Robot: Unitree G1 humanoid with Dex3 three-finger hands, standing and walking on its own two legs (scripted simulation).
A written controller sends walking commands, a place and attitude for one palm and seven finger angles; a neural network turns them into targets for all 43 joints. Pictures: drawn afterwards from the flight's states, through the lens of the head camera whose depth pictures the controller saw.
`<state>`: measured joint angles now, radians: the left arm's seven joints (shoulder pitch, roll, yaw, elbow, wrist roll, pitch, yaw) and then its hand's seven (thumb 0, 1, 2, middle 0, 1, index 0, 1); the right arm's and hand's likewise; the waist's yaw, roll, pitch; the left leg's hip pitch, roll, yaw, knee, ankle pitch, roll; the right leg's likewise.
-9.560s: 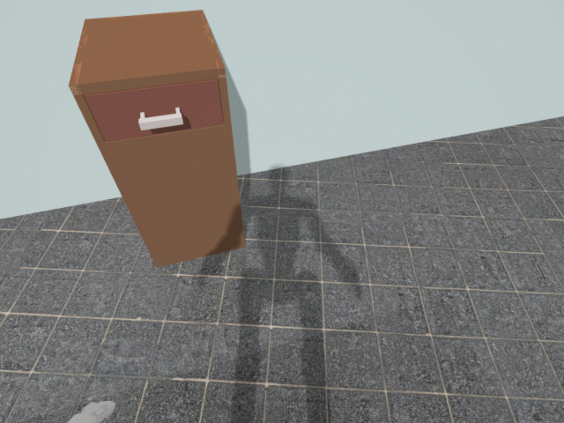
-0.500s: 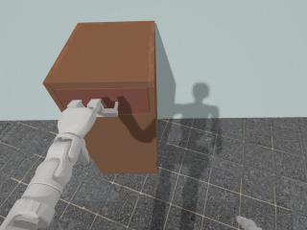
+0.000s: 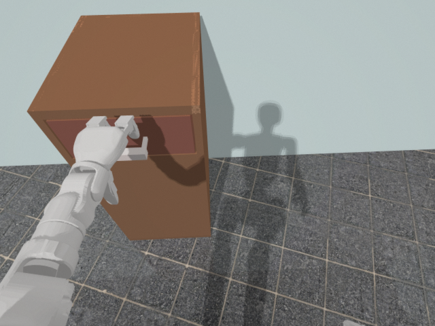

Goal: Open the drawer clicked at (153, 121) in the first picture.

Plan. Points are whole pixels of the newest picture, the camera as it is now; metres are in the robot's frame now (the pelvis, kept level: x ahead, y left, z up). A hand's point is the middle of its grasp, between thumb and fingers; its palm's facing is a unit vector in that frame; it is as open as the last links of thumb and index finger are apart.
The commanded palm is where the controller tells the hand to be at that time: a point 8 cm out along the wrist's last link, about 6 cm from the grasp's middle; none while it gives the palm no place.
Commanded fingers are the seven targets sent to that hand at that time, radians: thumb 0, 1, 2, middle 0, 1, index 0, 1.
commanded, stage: move the hooked fingers above the handle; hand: left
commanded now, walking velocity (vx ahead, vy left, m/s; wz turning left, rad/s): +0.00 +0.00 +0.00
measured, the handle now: (125, 147) +0.52 +0.25 -0.03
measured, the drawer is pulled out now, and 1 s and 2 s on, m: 0.00 0.00 0.00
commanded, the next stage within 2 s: none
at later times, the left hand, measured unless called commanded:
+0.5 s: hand (118, 145) +0.47 +0.23 +0.03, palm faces +0.04 -0.03 -1.00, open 13.8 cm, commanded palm +0.44 +0.24 +0.08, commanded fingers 0.00 -0.50 0.30 -0.30 -1.20 -0.30 -1.20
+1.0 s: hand (123, 144) +0.47 +0.22 +0.03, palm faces +0.05 -0.04 -1.00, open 13.7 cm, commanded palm +0.44 +0.25 +0.08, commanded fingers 0.00 -0.50 0.30 -0.30 -1.20 -0.30 -1.20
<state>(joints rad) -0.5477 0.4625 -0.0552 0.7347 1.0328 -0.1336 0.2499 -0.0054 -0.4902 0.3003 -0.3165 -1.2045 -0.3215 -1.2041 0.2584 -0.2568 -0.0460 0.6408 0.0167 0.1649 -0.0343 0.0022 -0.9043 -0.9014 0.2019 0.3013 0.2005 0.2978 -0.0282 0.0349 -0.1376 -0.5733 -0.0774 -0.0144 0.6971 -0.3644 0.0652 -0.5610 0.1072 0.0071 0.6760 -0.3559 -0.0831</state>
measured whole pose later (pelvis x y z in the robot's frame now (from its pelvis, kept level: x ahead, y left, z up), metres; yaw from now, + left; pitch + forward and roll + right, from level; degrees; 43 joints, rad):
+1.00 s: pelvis -0.01 +0.02 -0.01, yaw -2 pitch +19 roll -2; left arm -0.79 0.43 -0.04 1.07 1.09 -0.02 0.42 -0.01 -0.49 0.30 -0.38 -1.26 -0.33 -1.24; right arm 0.32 -0.26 -0.03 0.67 0.00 0.19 0.00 0.00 -0.90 -0.90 0.20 0.30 0.20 0.30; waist -0.10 0.06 -0.18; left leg -0.72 -0.07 0.01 0.77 -0.39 0.09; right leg -0.70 0.11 0.02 0.73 -0.36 -0.05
